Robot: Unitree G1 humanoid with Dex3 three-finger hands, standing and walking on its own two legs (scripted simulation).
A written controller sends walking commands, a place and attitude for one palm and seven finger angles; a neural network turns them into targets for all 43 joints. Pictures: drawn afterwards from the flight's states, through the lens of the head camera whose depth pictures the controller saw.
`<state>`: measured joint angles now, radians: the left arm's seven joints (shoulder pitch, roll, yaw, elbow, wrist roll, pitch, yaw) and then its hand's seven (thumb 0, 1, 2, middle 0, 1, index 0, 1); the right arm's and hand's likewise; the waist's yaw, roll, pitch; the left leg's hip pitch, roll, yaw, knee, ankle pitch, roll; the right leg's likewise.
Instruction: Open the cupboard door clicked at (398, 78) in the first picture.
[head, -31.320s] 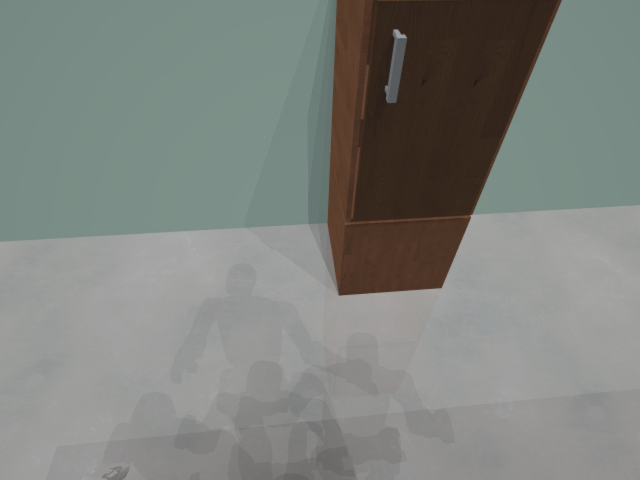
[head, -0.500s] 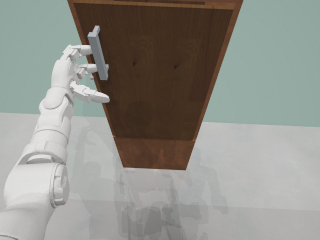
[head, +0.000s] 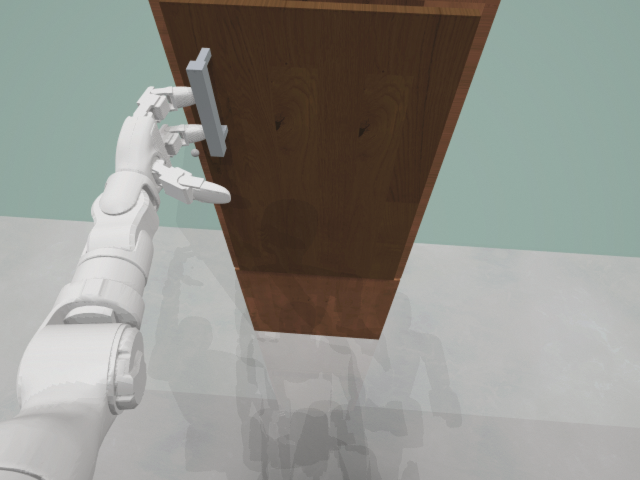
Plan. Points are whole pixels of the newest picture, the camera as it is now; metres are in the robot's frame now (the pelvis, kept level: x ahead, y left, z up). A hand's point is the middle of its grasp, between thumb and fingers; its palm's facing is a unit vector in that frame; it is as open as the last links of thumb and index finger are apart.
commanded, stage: move the hooked fingers beside the handle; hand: left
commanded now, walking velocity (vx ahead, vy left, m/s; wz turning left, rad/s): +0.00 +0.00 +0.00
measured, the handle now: (211, 104) +0.56 +0.15 +0.15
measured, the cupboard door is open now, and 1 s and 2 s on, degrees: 0 0 0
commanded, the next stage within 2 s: none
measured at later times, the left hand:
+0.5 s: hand (190, 149) +0.48 +0.17 +0.14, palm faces -0.04 -1.00 -0.02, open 14.2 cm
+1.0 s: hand (179, 136) +0.50 +0.18 +0.15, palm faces -0.06 -1.00 -0.02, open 14.0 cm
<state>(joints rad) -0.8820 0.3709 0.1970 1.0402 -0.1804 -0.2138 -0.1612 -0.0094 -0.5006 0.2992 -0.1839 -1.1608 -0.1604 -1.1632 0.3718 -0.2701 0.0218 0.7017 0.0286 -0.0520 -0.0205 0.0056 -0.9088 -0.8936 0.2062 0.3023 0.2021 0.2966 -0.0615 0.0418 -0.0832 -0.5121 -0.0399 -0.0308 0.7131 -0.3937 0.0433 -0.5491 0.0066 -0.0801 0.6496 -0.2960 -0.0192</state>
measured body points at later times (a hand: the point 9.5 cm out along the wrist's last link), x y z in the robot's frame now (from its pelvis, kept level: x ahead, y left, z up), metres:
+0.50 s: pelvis -0.01 +0.00 +0.00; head +0.06 +0.00 +0.44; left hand +0.48 +0.22 +0.15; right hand +0.02 -0.27 -0.12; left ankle -0.03 +0.09 -0.72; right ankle +0.01 -0.11 -0.72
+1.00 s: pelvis +0.00 +0.00 +0.00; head +0.08 +0.01 +0.44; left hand +0.50 +0.24 +0.15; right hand -0.01 -0.27 -0.11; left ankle -0.03 +0.09 -0.72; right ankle +0.01 -0.11 -0.72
